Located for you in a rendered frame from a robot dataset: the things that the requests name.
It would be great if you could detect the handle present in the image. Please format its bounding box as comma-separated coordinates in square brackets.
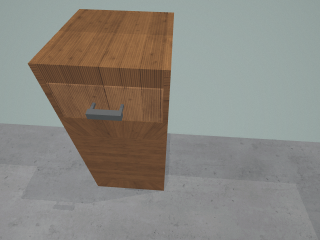
[85, 102, 124, 121]

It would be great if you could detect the drawer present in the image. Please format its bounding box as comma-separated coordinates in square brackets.
[47, 82, 164, 122]

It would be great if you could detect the cabinet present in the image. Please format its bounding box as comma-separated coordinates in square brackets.
[28, 9, 174, 191]

